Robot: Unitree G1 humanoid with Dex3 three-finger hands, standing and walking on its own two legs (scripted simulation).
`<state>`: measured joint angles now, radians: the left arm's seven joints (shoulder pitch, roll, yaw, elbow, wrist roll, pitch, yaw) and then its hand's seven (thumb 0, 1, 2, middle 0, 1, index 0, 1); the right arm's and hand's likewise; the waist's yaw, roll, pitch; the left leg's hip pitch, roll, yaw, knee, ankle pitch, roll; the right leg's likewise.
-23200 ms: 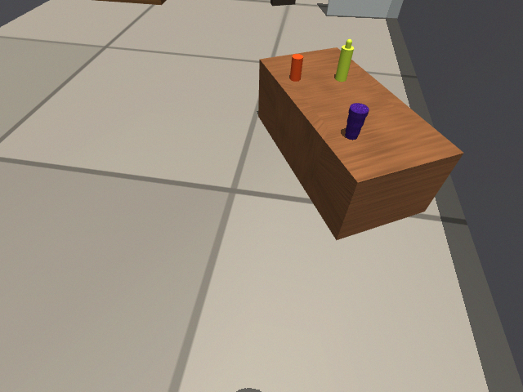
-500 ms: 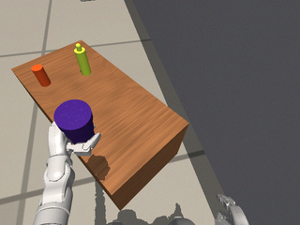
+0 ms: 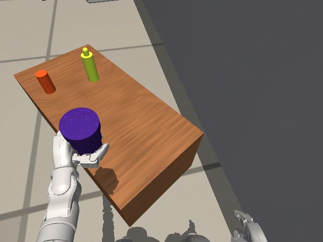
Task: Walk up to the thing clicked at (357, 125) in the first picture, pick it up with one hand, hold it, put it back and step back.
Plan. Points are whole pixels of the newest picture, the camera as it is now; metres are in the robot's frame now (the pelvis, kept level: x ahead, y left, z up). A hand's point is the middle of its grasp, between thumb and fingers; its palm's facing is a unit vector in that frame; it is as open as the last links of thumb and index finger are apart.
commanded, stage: hold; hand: left
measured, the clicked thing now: (86, 138) +0.34 +0.18 +0.08
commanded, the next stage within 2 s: crouch in 0.64 s
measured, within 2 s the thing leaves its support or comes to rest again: neither
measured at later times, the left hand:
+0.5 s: hand (91, 143) +0.34 +0.17 +0.05, palm faces +0.19 -0.98 +0.00, open 8.6 cm
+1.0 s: hand (92, 145) +0.35 +0.18 +0.02, palm faces +0.20 -0.98 +0.00, open 8.6 cm
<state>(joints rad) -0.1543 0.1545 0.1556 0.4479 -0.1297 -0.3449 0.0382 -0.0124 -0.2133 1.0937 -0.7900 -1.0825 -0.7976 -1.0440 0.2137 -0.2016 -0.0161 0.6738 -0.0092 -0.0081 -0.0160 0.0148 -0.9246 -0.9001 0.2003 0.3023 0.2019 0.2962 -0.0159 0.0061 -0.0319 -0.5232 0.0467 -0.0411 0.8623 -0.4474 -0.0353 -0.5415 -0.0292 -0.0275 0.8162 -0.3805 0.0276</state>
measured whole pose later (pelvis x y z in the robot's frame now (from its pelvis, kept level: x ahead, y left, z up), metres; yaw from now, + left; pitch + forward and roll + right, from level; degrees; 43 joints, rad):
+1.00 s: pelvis +0.00 +0.00 -0.01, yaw +0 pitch +9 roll -1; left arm -0.24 0.17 0.19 0.59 -0.13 -0.41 0.02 -0.01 -0.22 1.10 -0.79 -1.08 -0.80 -1.05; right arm 0.20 -0.21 -0.02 0.69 -0.02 -0.02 -0.01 0.01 -0.91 -0.90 0.20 0.30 0.20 0.30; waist -0.03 -0.01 -0.04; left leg -0.61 0.04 -0.05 0.91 -0.46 -0.04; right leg -0.63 -0.03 -0.03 0.87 -0.40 0.03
